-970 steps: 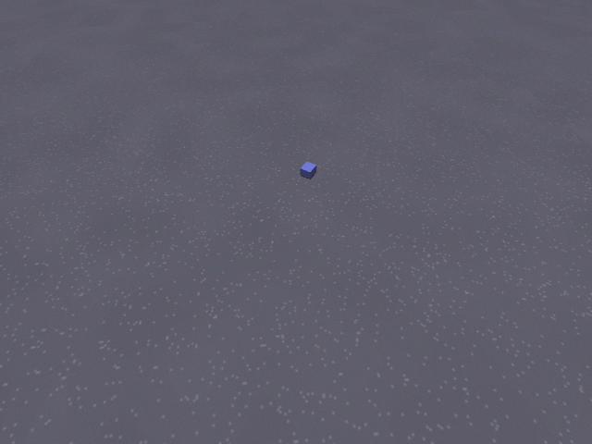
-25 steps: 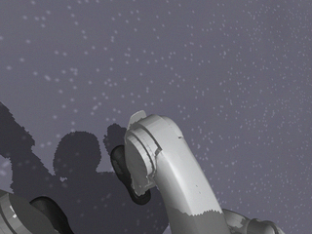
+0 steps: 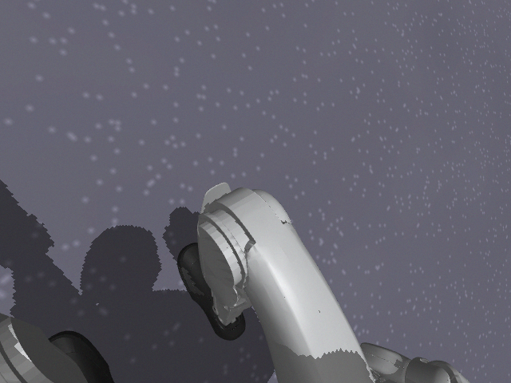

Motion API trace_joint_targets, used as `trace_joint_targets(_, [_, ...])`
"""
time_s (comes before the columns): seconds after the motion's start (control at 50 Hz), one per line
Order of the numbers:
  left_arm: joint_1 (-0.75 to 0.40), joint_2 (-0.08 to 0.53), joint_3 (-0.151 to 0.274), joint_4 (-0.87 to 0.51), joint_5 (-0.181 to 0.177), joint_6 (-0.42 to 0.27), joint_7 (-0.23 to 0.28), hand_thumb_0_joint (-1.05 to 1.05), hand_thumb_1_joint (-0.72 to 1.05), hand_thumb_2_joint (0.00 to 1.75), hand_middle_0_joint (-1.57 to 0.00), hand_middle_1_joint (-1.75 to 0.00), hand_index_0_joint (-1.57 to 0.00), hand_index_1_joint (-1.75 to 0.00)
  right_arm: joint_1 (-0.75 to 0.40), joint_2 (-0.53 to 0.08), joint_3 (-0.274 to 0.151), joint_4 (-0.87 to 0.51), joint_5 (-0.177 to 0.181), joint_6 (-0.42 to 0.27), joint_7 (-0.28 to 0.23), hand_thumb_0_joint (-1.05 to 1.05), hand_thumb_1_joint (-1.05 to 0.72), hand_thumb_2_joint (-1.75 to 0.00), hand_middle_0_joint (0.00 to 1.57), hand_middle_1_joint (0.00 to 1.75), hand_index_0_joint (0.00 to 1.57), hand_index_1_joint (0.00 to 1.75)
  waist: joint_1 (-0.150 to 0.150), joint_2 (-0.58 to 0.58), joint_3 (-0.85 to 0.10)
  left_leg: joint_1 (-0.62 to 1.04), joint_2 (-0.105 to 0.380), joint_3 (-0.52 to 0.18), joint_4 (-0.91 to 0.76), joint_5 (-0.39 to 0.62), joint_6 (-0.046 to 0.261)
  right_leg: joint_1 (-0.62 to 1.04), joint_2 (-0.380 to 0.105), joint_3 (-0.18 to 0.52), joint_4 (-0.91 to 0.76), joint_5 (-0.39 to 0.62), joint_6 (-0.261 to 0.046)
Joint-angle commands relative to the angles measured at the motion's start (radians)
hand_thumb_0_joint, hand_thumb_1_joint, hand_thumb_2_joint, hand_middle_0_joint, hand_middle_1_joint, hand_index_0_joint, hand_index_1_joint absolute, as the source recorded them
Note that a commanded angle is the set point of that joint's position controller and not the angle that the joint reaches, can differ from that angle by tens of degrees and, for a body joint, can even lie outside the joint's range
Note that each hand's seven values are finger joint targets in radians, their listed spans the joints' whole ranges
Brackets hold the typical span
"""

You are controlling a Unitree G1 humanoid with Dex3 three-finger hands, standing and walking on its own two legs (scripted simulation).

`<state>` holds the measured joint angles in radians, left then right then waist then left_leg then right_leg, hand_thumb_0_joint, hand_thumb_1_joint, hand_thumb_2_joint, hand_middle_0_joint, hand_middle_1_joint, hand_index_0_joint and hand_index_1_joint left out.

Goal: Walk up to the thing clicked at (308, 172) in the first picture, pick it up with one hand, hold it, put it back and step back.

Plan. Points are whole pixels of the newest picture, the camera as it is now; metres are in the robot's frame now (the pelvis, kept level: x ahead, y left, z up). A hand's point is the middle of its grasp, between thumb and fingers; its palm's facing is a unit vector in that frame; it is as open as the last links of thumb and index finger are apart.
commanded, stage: close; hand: left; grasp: from above
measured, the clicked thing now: out of the picture +0.48 +0.27 -0.28
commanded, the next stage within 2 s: settle in 1.14 s
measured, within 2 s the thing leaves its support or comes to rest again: leaves its support in 1.64 s
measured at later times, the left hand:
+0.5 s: hand out of the picture +0.47 +0.26 -0.25, palm faces +0.04 -0.49 -0.87, open 9.1 cm
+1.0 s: hand out of the picture +0.47 +0.26 -0.24, palm faces +0.04 -0.50 -0.87, open 8.9 cm
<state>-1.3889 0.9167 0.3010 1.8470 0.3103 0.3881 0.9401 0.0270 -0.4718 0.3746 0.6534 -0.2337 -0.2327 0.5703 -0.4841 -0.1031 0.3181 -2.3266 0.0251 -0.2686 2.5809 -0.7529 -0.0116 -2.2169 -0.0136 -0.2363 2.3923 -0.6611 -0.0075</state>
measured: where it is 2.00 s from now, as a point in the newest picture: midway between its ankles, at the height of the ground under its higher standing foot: (166, 350)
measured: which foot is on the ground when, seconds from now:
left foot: down 0.00-1.00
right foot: down 0.00-1.00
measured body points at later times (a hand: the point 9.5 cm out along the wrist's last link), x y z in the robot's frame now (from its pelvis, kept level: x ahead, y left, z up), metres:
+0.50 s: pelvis +0.00 +0.00 +0.00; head +0.31 +0.08 +0.31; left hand +0.46 +0.28 -0.20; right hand +0.01 -0.26 -0.05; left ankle +0.06 +0.13 -0.27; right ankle +0.11 -0.11 -0.27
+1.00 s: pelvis +0.00 +0.00 +0.00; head +0.31 +0.08 +0.31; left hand +0.47 +0.28 -0.19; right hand +0.01 -0.26 -0.06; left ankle +0.06 +0.13 -0.27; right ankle +0.11 -0.11 -0.27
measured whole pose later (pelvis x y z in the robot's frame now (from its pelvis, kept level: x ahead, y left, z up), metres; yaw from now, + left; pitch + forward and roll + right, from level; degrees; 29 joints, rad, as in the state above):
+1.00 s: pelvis +0.00 +0.00 +0.00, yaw +0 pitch +26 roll -14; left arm -1.39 0.90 0.29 1.86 0.29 0.38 0.96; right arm 0.01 -0.47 0.37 0.67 -0.23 -0.24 0.58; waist -0.48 -0.10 0.31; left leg -2.32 0.02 -0.28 2.59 -0.76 -0.01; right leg -2.21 -0.01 -0.24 2.40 -0.67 0.00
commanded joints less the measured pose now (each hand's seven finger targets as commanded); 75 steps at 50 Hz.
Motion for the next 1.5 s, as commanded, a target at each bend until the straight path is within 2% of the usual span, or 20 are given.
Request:
trace_joint_targets(0.0, [-0.26,0.092,-0.036,-0.086,0.027,-0.013,0.022,0.0,0.39,0.71,-0.77,-0.66,-0.76,-0.67,0.198,-0.338,-0.072,0.054,-0.004,0.01,0.01,0.0,-0.89,-0.9,0.2,0.3,0.2,0.3,-0.125,0.44,-0.693,0.393,-0.009,0.075,-0.232,0.218,0.033,0.438,0.064,-0.056,-0.231,0.32,0.031])
trace_joint_targets(0.02, [-0.262,0.077,-0.035,-0.085,0.014,-0.013,0.018,0.0,0.39,0.73,-0.77,-0.66,-0.76,-0.68,0.192,-0.336,-0.073,0.047,-0.006,0.007,0.01,0.0,-0.89,-0.9,0.2,0.3,0.2,0.3,-0.124,0.424,-0.696,0.392,-0.007,0.076,-0.228,0.221,0.034,0.445,0.064,-0.057,-0.228,0.323,0.033])
trace_joint_targets(0.1, [-0.255,0.09,-0.032,-0.081,0.02,-0.012,0.022,0.0,0.38,0.63,-0.77,-0.58,-0.76,-0.59,0.197,-0.348,-0.074,0.051,-0.005,0.004,0.011,0.0,-0.89,-0.9,0.2,0.3,0.2,0.3,-0.132,0.43,-0.699,0.412,-0.007,0.066,-0.222,0.214,0.036,0.43,0.062,-0.059,-0.226,0.315,0.031])
trace_joint_targets(0.14, [-0.262,0.107,-0.03,-0.091,0.031,-0.014,0.019,0.0,0.42,0.65,-0.8,-0.58,-0.79,-0.6,0.208,-0.345,-0.077,0.059,0.003,0.007,0.008,0.0,-0.89,-0.9,0.2,0.3,0.2,0.3,-0.127,0.43,-0.712,0.397,-0.006,0.068,-0.231,0.203,0.037,0.441,0.067,-0.057,-0.234,0.308,0.031])
trace_joint_targets(0.24, [-0.266,0.073,-0.041,-0.083,0.021,-0.008,0.023,0.0,0.42,0.63,-0.79,-0.58,-0.78,-0.59,0.198,-0.339,-0.073,0.053,-0.004,0.004,0.01,0.0,-0.89,-0.9,0.2,0.3,0.2,0.3,-0.134,0.437,-0.699,0.419,-0.009,0.063,-0.23,0.212,0.034,0.44,0.063,-0.062,-0.227,0.312,0.03])
trace_joint_targets(0.32, [-0.278,0.091,-0.028,-0.078,0.013,-0.007,0.036,0.0,0.44,0.63,-0.83,-0.54,-0.81,-0.56,0.195,-0.342,-0.074,0.058,-0.002,0.003,0.009,0.0,-0.89,-0.9,0.2,0.3,0.2,0.3,-0.125,0.43,-0.713,0.409,-0.006,0.07,-0.221,0.216,0.038,0.45,0.066,-0.056,-0.236,0.319,0.033])
trace_joint_targets(0.5, [-0.275,0.064,-0.037,-0.071,0.002,-0.013,0.033,0.0,0.45,0.61,-0.84,-0.52,-0.82,-0.54,0.182,-0.336,-0.07,0.05,-0.006,0.004,0.009,0.0,-0.89,-0.9,0.2,0.3,0.2,0.3,-0.137,0.438,-0.694,0.427,-0.01,0.067,-0.219,0.224,0.034,0.429,0.062,-0.062,-0.229,0.322,0.031])
trace_joint_targets(0.54, [-0.275,0.084,-0.028,-0.066,0.007,-0.013,0.041,0.0,0.47,0.61,-0.86,-0.51,-0.84,-0.53,0.204,-0.349,-0.075,0.062,-0.004,0.008,0.01,0.0,-0.89,-0.9,0.2,0.3,0.2,0.3,-0.134,0.443,-0.703,0.415,-0.007,0.067,-0.225,0.229,0.035,0.445,0.068,-0.06,-0.235,0.334,0.033])
trace_joint_targets(0.66, [-0.273,0.041,-0.043,-0.067,-0.008,-0.015,0.034,0.0,0.47,0.59,-0.85,-0.5,-0.84,-0.52,0.174,-0.346,-0.073,0.044,-0.008,0.002,0.013,0.0,-0.89,-0.9,0.2,0.3,0.2,0.3,-0.142,0.447,-0.679,0.458,-0.012,0.055,-0.224,0.219,0.029,0.414,0.055,-0.074,-0.215,0.313,0.027])
trace_joint_targets(0.72, [-0.276,0.067,-0.036,-0.078,-0.001,-0.017,0.038,0.0,0.52,0.59,-0.9,-0.49,-0.88,-0.52,0.183,-0.343,-0.075,0.059,-0.001,0.004,0.015,0.0,-0.89,-0.9,0.2,0.3,0.2,0.3,-0.133,0.445,-0.695,0.42,-0.013,0.068,-0.23,0.209,0.034,0.431,0.062,-0.064,-0.234,0.311,0.03])
trace_joint_targets(0.86, [-0.264,0.051,-0.04,-0.066,-0.011,-0.017,0.04,0.0,0.51,0.57,-0.89,-0.47,-0.87,-0.49,0.176,-0.353,-0.075,0.046,-0.003,0.004,0.018,0.0,-0.88,-0.9,0.2,0.3,0.2,0.3,-0.14,0.436,-0.681,0.455,-0.015,0.055,-0.22,0.211,0.032,0.416,0.051,-0.074,-0.213,0.301,0.029])
trace_joint_targets(0.88, [-0.265,0.076,-0.039,-0.07,0.0,-0.017,0.041,0.0,0.49,0.55,-0.87,-0.46,-0.85,-0.48,0.175,-0.352,-0.073,0.056,-0.003,0.003,0.018,0.0,-0.88,-0.9,0.2,0.3,0.2,0.3,-0.138,0.447,-0.684,0.44,-0.014,0.058,-0.218,0.2,0.035,0.409,0.057,-0.069,-0.223,0.299,0.029])
trace_joint_targets(0.94, [-0.245,0.055,-0.041,-0.061,0.001,-0.018,0.037,0.0,0.51,0.55,-0.88,-0.46,-0.87,-0.48,0.188,-0.344,-0.073,0.048,0.003,0.008,0.019,0.0,-0.88,-0.9,0.2,0.3,0.2,0.3,-0.142,0.428,-0.684,0.422,-0.015,0.058,-0.226,0.209,0.036,0.426,0.057,-0.067,-0.222,0.309,0.029])
trace_joint_targets(0.96, [-0.259,0.077,-0.034,-0.056,0.008,-0.018,0.039,0.0,0.51,0.54,-0.89,-0.44,-0.87,-0.46,0.195,-0.348,-0.077,0.056,0.003,0.006,0.015,0.0,-0.88,-0.9,0.2,0.3,0.2,0.3,-0.137,0.43,-0.685,0.411,-0.013,0.06,-0.221,0.2,0.041,0.416,0.06,-0.062,-0.234,0.3,0.029])
trace_joint_targets(1.04, [-0.256,0.061,-0.037,-0.062,-0.003,-0.018,0.035,0.0,0.54,0.56,-0.91,-0.44,-0.89,-0.47,0.181,-0.343,-0.071,0.048,0.001,0.007,0.019,0.0,-0.88,-0.9,0.2,0.3,0.2,0.3,-0.134,0.416,-0.689,0.401,-0.013,0.065,-0.217,0.224,0.037,0.438,0.06,-0.065,-0.221,0.328,0.034])
trace_joint_targets(1.14, [-0.252,0.069,-0.043,-0.059,0.013,-0.015,0.032,0.0,0.55,0.53,-0.92,-0.42,-0.9,-0.44,0.187,-0.344,-0.077,0.061,0.001,0.007,0.017,0.0,-0.88,-0.9,0.2,0.3,0.2,0.3,-0.136,0.425,-0.689,0.399,-0.016,0.067,-0.221,0.198,0.041,0.427,0.061,-0.063,-0.232,0.3,0.031])
trace_joint_targets(1.22, [-0.256,0.04,-0.049,-0.057,0.005,-0.02,0.026,0.0,0.56,0.58,-0.93,-0.44,-0.91,-0.47,0.185,-0.338,-0.076,0.058,-0.002,0.008,0.014,0.0,-0.88,-0.9,0.2,0.3,0.2,0.3,-0.14,0.442,-0.693,0.447,-0.011,0.053,-0.235,0.208,0.03,0.413,0.062,-0.073,-0.22,0.304,0.027])
trace_joint_targets(1.26, [-0.264,0.063,-0.039,-0.057,0.014,-0.017,0.036,0.0,0.64,0.44,-0.99,-0.45,-1.0,-0.44,0.183,-0.345,-0.083,0.063,0.004,0.005,0.015,0.0,-0.9,-0.9,0.2,0.3,0.2,0.3,-0.136,0.45,-0.671,0.426,-0.011,0.047,-0.233,0.19,0.036,0.39,0.056,-0.069,-0.224,0.29,0.024])
trace_joint_targets(1.32, [-0.27,0.059,-0.032,-0.066,-0.001,-0.015,0.037,0.0,0.73,0.46,-1.05,-0.45,-1.06,-0.44,0.192,-0.349,-0.085,0.054,0.004,0.007,0.018,0.0,-0.9,-0.9,0.2,0.3,0.2,0.3,-0.135,0.451,-0.687,0.441,-0.011,0.049,-0.232,0.203,0.033,0.408,0.055,-0.07,-0.216,0.293,0.026])
trace_joint_targets(1.48, [-0.33,0.076,-0.01,-0.128,-0.012,0.008,0.038,0.0,0.67,0.37,-1.0,-0.42,-1.02,-0.4,0.213,-0.34,-0.091,0.067,0.004,0.011,0.022,0.0,-0.91,-0.9,0.2,0.3,0.2,0.3,-0.124,0.484,-0.737,0.466,-0.01,0.063,-0.241,0.237,0.032,0.444,0.053,-0.056,-0.228,0.341,0.033])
